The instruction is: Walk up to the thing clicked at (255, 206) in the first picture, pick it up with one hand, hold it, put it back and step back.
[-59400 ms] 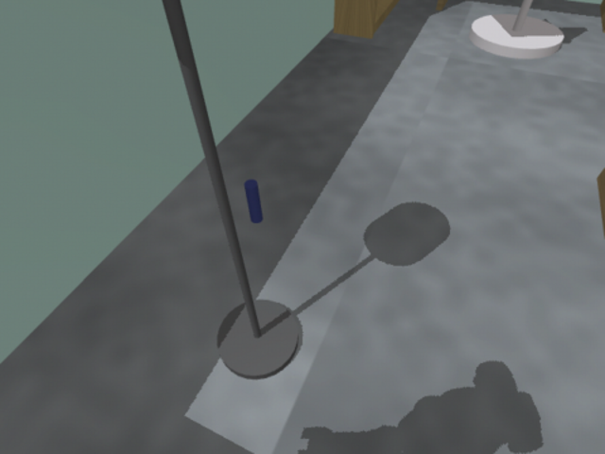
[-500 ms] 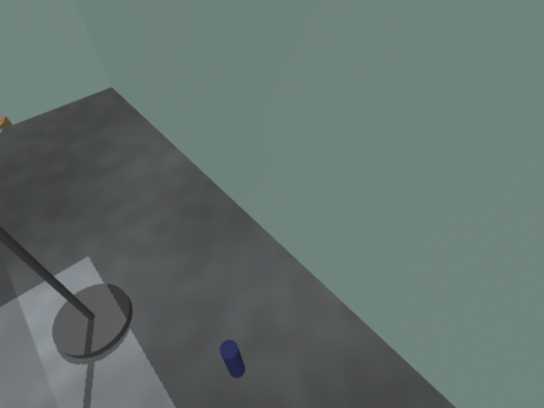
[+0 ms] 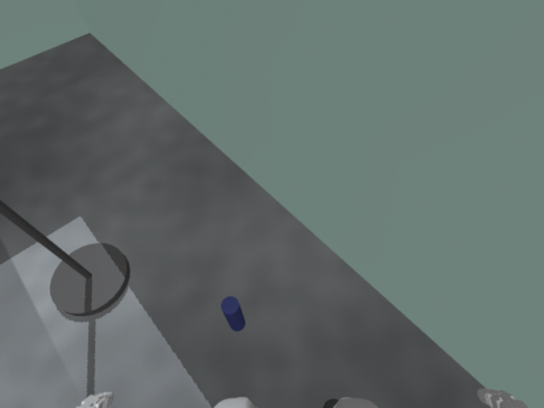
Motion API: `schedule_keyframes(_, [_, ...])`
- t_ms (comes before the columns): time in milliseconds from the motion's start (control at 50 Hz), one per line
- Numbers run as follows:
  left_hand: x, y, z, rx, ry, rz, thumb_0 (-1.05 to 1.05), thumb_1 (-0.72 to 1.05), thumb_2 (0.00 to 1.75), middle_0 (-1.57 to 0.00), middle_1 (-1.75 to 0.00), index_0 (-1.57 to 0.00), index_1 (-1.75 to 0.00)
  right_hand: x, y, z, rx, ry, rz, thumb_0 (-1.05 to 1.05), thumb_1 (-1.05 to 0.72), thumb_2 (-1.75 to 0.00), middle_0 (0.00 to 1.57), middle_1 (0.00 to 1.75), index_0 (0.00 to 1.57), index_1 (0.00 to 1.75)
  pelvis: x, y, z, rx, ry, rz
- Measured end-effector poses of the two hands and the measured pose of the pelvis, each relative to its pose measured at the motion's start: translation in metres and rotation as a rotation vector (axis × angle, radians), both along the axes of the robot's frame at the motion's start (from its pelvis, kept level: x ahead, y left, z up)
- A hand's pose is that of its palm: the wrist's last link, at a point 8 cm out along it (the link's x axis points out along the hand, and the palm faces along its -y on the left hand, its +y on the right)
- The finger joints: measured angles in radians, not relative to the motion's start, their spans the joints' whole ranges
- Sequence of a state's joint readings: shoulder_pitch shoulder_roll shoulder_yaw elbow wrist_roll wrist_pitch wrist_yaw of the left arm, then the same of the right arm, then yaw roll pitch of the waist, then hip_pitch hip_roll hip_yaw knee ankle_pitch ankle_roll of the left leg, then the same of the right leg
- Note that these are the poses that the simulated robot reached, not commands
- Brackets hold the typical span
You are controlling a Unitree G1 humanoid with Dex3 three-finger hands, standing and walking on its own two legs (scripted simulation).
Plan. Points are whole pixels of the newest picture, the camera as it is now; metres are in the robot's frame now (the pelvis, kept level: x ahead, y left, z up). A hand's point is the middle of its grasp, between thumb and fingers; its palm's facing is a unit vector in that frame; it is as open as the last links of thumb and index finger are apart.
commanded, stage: step back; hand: left
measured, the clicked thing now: (234, 315) +0.43 +0.16 -0.66
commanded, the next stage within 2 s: none
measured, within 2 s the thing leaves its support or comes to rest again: neither
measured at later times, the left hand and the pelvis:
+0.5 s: hand out of the picture +0.05 +0.30 -0.17, palm faces -0.09 -0.92 -0.38, open 7.3 cm; pelvis -0.07 +0.05 -0.02, yaw -4 degrees
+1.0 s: hand out of the picture -0.08 +0.33 -0.16, palm faces -0.01 -0.94 -0.33, open 7.3 cm; pelvis -0.20 +0.07 +0.00, yaw -1 degrees
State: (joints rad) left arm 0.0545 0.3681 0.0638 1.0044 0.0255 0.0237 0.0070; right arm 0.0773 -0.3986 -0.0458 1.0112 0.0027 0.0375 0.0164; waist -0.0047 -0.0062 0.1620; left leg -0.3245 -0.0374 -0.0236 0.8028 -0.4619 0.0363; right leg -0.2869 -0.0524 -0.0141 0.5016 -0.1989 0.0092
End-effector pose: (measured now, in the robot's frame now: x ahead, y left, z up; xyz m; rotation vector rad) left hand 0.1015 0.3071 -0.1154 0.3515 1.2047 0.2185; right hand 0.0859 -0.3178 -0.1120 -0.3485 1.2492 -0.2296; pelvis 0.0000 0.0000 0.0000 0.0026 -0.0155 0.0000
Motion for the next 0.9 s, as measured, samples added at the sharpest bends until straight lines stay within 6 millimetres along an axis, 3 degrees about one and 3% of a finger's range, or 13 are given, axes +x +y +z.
schedule_keyframes(120, [0.015, 0.032, -0.022, -0.016, -0.065, -0.02, 0.0, 0.91, 0.89, -0.2, -0.3, -0.21, -0.3, -0.045, 0.019, 0.001, -0.074, 0.063, -0.002, 0.0, -0.91, -0.89, 0.2, 0.3, 0.2, 0.3, -0.02, 0.029, -0.016, -0.006, 0.004, 0.011])
schedule_keyframes(240, [0.006, 0.033, -0.02, -0.048, -0.056, -0.038, 0.0, 0.91, 0.89, -0.2, -0.3, -0.21, -0.3, -0.082, 0.047, 0.013, -0.07, 0.1, -0.024, 0.0, -0.9, -0.89, 0.2, 0.3, 0.21, 0.3, -0.034, 0.042, -0.003, -0.028, 0.007, 0.004])
schedule_keyframes(400, [-0.032, 0.036, -0.017, -0.034, -0.006, -0.076, 0.0, 0.91, 0.89, -0.2, -0.3, -0.21, -0.3, -0.085, 0.062, -0.001, -0.034, -0.013, -0.048, 0.0, -0.9, -0.89, 0.2, 0.3, 0.21, 0.3, -0.057, 0.052, -0.007, -0.005, -0.012, -0.041])
schedule_keyframes(520, [-0.059, 0.035, -0.008, 0.008, -0.01, -0.081, 0.0, 0.91, 0.89, -0.2, -0.3, -0.21, -0.3, -0.088, 0.059, -0.021, 0.02, -0.079, -0.048, 0.0, -0.9, -0.89, 0.2, 0.3, 0.21, 0.3, -0.078, 0.046, -0.015, -0.015, -0.039, -0.063])
schedule_keyframes(640, [-0.089, 0.034, 0.009, 0.017, -0.064, -0.059, 0.0, 0.91, 0.89, -0.2, -0.3, -0.21, -0.3, -0.095, 0.059, -0.012, 0.042, -0.1, -0.02, 0.0, -0.9, -0.89, 0.2, 0.3, 0.21, 0.3, -0.101, 0.04, -0.007, 0.022, -0.037, -0.061])
schedule_keyframes(780, [-0.113, 0.04, 0.013, 0.005, -0.118, -0.063, 0.0, 0.91, 0.89, -0.2, -0.3, -0.21, -0.3, -0.126, 0.053, 0.0, -0.024, -0.086, 0.036, 0.0, -0.9, -0.89, 0.2, 0.3, 0.21, 0.3, -0.139, 0.053, -0.005, 0.02, -0.007, -0.03])
schedule_keyframes(900, [-0.144, 0.06, -0.011, -0.034, -0.136, -0.058, 0.0, 0.91, 0.89, -0.2, -0.3, -0.21, -0.3, -0.17, 0.068, 0.004, -0.073, -0.073, 0.049, 0.0, -0.91, -0.89, 0.2, 0.3, 0.21, 0.3, -0.178, 0.069, -0.017, 0.035, -0.045, -0.021])
